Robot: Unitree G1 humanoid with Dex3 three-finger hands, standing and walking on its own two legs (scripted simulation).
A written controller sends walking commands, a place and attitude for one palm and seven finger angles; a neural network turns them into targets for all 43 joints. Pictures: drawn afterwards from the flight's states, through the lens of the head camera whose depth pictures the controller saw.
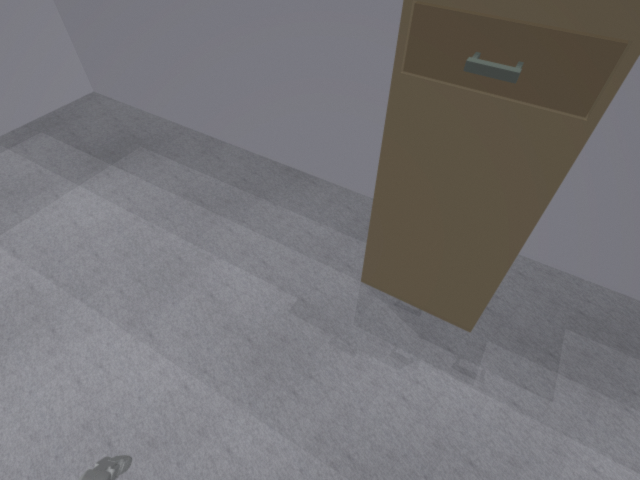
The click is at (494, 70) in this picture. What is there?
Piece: drawer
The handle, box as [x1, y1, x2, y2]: [463, 52, 523, 83]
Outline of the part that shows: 466,60 463,70 515,83 523,63 519,61 515,67 485,61 478,58 480,54 478,52 476,52 472,57 469,57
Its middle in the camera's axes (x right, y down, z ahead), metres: +0.34 -0.34 +0.76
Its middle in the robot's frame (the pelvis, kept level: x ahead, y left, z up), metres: +0.83 -0.30 +0.15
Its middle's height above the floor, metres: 0.92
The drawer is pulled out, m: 0.00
